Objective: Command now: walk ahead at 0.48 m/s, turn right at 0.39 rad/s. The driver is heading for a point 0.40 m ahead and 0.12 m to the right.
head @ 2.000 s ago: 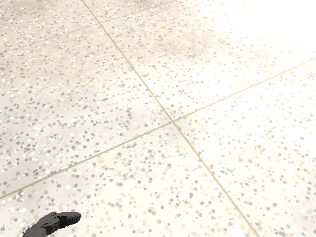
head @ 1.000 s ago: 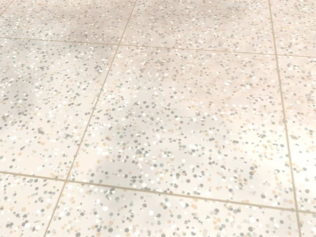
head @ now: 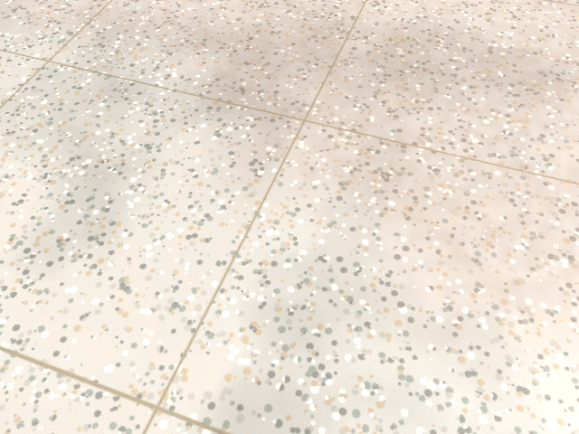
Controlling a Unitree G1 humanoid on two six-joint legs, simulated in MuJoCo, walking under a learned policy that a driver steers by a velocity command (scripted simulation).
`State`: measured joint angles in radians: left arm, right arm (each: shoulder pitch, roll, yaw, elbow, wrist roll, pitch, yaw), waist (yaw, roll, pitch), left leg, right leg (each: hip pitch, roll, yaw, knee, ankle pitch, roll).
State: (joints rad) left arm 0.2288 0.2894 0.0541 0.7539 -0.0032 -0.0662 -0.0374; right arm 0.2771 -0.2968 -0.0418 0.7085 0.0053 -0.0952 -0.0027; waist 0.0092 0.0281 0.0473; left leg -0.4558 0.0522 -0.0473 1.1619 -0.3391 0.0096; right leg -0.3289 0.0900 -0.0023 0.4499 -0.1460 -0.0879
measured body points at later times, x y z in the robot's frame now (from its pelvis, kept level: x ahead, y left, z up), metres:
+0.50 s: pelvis +0.28 +0.04 +0.00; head +0.31 +0.05 +0.45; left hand +0.47 +0.28 -0.11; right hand +0.33 -0.25 -0.09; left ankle +0.33 +0.14 -0.74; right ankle +0.22 -0.09 -0.65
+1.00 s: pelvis +0.38 -0.01 +0.00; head +0.40 -0.02 +0.45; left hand +0.62 +0.16 -0.11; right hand +0.40 -0.30 -0.13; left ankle +0.43 +0.13 -0.74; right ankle +0.40 -0.13 -0.74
